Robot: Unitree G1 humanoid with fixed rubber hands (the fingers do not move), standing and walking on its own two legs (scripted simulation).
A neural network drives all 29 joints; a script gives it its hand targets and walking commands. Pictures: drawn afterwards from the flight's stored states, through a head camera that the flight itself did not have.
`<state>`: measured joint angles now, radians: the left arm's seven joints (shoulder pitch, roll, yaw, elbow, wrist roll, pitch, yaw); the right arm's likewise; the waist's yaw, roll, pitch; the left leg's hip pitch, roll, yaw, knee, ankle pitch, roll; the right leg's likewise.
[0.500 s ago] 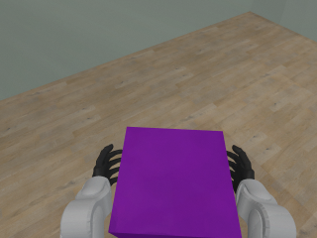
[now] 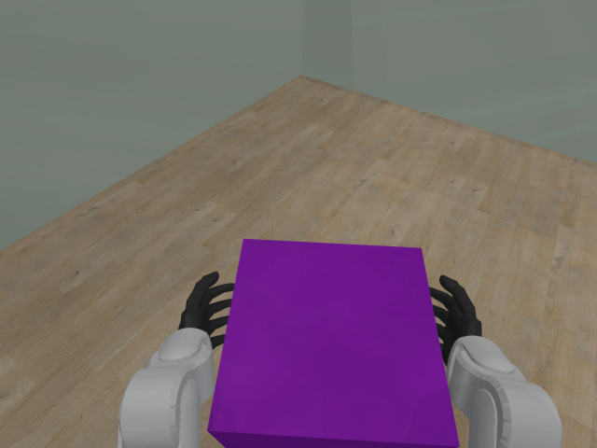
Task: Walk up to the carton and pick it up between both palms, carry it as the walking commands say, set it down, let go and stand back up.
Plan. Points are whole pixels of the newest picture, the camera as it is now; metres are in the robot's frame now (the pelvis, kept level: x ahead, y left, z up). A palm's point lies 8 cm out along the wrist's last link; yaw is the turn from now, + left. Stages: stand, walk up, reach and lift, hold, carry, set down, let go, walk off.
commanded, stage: carry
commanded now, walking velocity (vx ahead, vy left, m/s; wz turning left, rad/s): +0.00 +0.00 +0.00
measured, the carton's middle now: (323, 363) +0.23 +0.00 +0.03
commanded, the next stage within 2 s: none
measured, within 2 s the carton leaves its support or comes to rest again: neither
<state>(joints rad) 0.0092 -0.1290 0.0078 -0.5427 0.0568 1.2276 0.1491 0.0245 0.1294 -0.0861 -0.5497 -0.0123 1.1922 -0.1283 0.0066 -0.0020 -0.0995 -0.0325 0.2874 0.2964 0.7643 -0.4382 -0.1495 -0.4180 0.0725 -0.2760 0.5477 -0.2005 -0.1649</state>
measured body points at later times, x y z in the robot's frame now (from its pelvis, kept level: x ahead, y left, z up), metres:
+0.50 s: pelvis +0.23 -0.03 +0.01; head +0.23 -0.04 +0.46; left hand +0.49 +0.09 +0.10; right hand +0.46 -0.21 +0.10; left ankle +0.31 +0.06 -0.72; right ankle +0.08 -0.03 -0.69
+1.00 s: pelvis +0.32 -0.10 +0.01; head +0.32 -0.10 +0.46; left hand +0.59 +0.03 +0.09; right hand +0.58 -0.27 +0.09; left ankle +0.33 +0.03 -0.71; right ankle +0.24 -0.16 -0.72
